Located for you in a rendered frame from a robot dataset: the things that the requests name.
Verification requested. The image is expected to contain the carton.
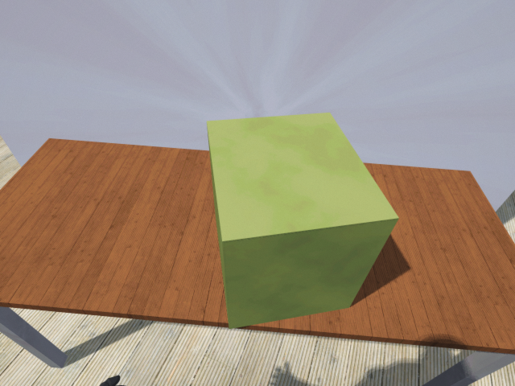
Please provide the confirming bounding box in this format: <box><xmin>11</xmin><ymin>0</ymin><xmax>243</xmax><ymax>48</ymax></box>
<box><xmin>207</xmin><ymin>113</ymin><xmax>399</xmax><ymax>329</ymax></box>

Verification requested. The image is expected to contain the table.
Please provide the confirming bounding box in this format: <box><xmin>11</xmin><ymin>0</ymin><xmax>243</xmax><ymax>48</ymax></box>
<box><xmin>0</xmin><ymin>138</ymin><xmax>515</xmax><ymax>386</ymax></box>

